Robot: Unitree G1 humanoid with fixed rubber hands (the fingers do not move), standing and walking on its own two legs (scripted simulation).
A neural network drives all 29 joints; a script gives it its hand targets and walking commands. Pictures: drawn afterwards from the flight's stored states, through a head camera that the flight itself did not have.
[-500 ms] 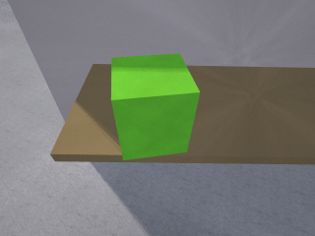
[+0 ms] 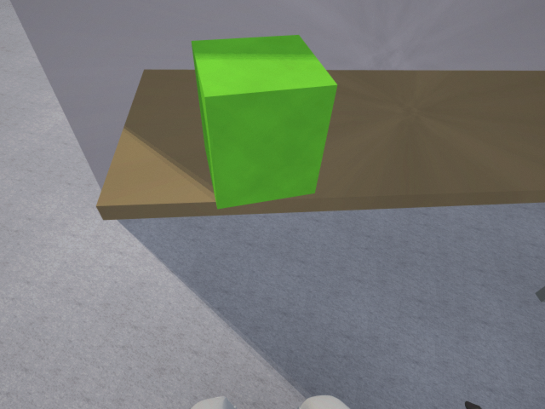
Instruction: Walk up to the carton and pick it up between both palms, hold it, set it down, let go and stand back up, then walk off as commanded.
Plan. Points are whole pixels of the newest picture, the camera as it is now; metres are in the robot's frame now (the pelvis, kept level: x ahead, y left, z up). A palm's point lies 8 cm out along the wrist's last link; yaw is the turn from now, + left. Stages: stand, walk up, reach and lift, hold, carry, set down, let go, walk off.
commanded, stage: walk off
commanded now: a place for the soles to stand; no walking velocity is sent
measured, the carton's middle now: (257, 122) +0.61 +0.05 +0.09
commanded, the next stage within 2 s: none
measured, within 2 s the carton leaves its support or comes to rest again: neither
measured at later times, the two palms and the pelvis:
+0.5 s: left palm out of the picture -0.08 +0.31 -0.13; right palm out of the picture -0.10 -0.32 -0.11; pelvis -0.17 +0.00 -0.02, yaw +5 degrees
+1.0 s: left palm out of the picture -0.23 +0.26 -0.13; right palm out of the picture -0.21 -0.38 -0.12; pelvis -0.30 -0.07 -0.03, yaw +0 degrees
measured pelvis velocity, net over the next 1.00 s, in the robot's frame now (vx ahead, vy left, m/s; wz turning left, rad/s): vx -0.30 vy -0.07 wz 0.00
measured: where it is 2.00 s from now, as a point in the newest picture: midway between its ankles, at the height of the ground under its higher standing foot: outside the picture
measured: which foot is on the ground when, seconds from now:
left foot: down 0.00-0.10, up 0.12-0.42, down 0.44-0.94, up 0.96-1.00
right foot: up 0.00-0.08, down 0.10-0.46, up 0.48-0.92, down 0.94-1.00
